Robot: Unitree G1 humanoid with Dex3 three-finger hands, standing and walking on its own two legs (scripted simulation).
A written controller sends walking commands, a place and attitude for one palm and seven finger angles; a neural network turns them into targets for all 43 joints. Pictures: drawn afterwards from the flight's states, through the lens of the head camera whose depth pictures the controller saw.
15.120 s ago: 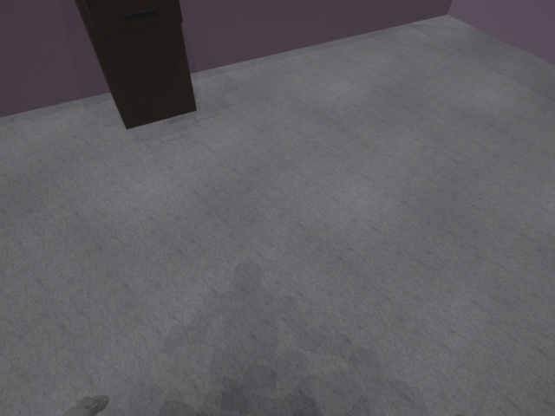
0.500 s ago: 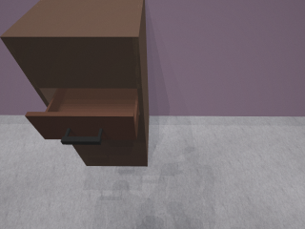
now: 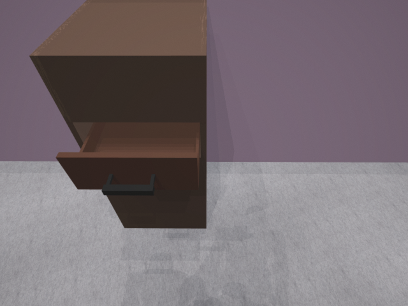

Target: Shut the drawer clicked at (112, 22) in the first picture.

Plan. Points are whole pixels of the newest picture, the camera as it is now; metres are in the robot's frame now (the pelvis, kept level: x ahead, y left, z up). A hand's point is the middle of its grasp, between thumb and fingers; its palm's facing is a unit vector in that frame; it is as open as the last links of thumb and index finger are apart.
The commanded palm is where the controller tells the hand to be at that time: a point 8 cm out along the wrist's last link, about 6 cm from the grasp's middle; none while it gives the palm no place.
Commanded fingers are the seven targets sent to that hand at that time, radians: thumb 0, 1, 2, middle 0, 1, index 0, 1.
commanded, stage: raise the hand and make a fist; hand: left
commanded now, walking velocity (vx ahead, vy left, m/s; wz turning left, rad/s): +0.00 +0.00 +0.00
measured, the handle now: (130, 183) +0.45 +0.25 -0.11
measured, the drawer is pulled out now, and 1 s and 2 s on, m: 0.14 0.14 0.14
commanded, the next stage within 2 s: bring the fist close to the handle in 1.92 s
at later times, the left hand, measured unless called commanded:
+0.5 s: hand (133, 300) +0.15 +0.15 -0.07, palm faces +0.12 -0.99 -0.01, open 5.7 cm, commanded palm +0.15 +0.22 -0.05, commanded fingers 0.00 0.90 0.90 -0.70 -0.84 -0.70 -0.84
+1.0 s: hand (127, 256) +0.22 +0.18 -0.04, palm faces +0.04 -1.00 -0.05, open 3.3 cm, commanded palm +0.20 +0.23 -0.03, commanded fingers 0.00 0.90 0.90 -1.20 -1.38 -1.20 -1.38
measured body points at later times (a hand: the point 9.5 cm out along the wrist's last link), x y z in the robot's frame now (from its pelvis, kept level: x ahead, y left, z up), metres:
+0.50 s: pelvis -0.02 -0.03 -0.10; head +0.03 -0.01 +0.35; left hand +0.14 +0.21 -0.07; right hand +0.25 -0.25 -0.11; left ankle -0.01 +0.07 -0.74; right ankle +0.00 -0.11 -0.74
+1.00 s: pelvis -0.02 -0.04 -0.07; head +0.06 -0.03 +0.37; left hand +0.22 +0.23 -0.03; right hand +0.11 -0.31 -0.17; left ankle -0.01 +0.07 -0.74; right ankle +0.00 -0.11 -0.74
